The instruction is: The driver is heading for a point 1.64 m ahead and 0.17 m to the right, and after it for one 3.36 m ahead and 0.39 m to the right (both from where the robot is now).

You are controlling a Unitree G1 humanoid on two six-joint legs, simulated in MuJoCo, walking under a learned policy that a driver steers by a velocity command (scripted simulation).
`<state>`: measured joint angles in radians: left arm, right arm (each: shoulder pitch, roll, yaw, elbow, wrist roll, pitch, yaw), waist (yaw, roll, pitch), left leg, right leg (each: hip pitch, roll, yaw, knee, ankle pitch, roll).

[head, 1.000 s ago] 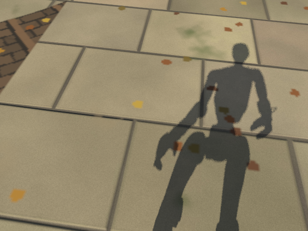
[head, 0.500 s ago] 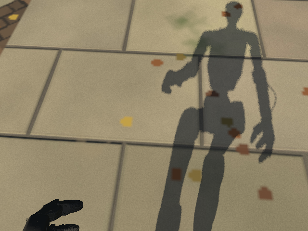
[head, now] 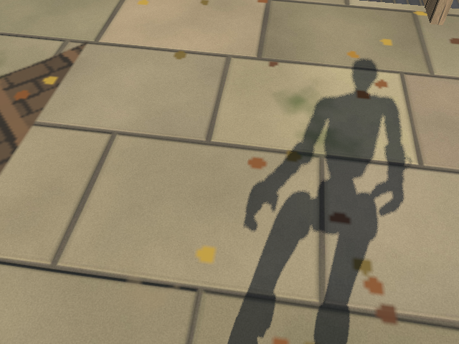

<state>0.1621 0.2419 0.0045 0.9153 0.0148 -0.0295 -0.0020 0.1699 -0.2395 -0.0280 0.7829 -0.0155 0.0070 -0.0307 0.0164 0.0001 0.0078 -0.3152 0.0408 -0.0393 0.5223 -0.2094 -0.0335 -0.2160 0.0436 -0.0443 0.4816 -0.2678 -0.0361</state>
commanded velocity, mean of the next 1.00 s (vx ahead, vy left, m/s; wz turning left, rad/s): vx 0.39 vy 0.00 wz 0.00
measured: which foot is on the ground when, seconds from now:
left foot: down 0.00-0.48, up 0.50-0.70, down 0.72-1.00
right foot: down 0.00-0.72, up 0.74-1.00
